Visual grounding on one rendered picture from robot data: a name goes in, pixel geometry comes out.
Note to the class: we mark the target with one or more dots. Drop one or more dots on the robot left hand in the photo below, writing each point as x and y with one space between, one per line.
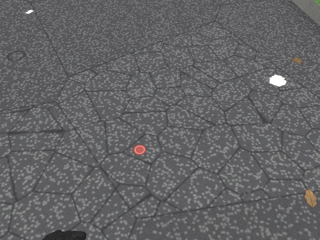
66 235

